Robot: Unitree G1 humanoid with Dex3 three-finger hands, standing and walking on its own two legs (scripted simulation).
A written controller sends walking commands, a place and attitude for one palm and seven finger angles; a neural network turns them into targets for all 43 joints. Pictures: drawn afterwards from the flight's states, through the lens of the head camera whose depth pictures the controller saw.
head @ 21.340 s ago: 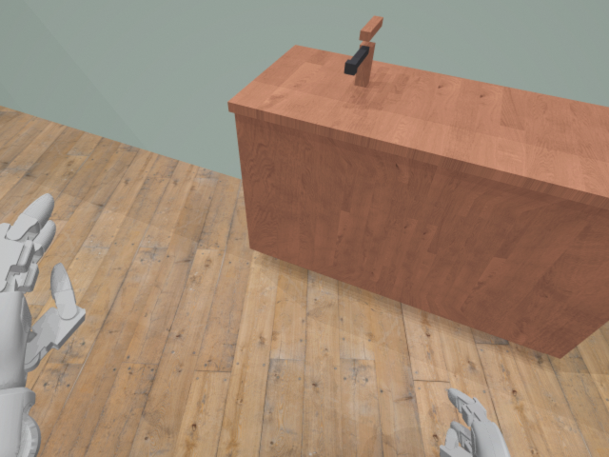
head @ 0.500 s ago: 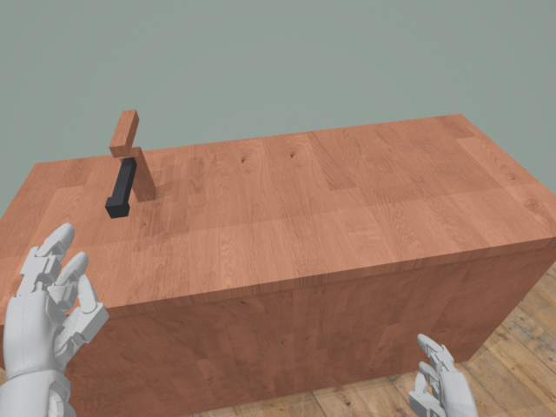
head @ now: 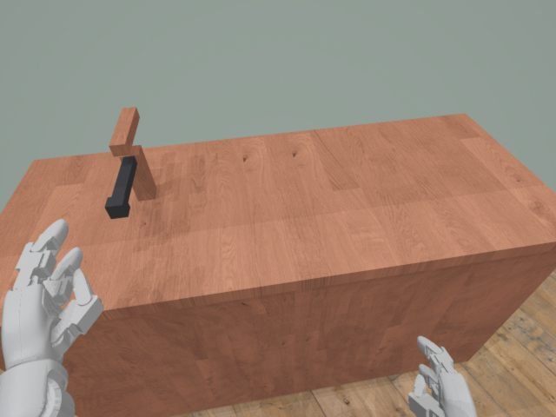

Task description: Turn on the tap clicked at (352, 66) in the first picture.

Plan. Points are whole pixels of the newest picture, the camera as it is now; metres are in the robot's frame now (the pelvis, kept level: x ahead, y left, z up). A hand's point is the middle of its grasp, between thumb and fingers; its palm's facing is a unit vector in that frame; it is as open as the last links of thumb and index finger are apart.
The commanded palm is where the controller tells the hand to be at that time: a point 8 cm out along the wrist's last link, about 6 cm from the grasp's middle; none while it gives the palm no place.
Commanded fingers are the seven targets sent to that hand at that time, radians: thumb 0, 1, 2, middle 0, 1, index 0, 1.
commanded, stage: reach beside the lever's end, fingers flat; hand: left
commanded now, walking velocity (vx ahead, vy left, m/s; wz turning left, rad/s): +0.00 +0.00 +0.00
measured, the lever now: (117, 207) +0.39 +0.33 +0.09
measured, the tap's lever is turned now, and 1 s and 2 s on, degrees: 0 0 0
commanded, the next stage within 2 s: push the lever round in 1.96 s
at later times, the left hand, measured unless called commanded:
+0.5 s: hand (100, 270) +0.24 +0.27 +0.13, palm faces +0.51 -0.86 -0.08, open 7.5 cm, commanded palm +0.21 +0.31 +0.13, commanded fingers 0.00 0.90 0.90 -0.19 -0.25 -0.19 -0.25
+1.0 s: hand (107, 241) +0.30 +0.29 +0.11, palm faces +0.51 -0.86 -0.09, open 7.6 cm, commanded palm +0.26 +0.34 +0.11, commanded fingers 0.00 0.90 0.90 -0.16 -0.19 -0.16 -0.19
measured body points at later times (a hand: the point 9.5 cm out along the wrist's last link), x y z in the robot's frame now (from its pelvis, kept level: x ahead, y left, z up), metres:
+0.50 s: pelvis -0.01 +0.01 +0.00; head -0.01 -0.01 +0.45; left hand +0.21 +0.31 +0.13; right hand +0.18 -0.22 -0.08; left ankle +0.00 +0.15 -0.72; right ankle +0.00 -0.10 -0.72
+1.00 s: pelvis +0.00 +0.01 +0.00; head +0.01 -0.01 +0.45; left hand +0.27 +0.34 +0.12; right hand +0.16 -0.24 -0.09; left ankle +0.00 +0.15 -0.72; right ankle +0.00 -0.10 -0.72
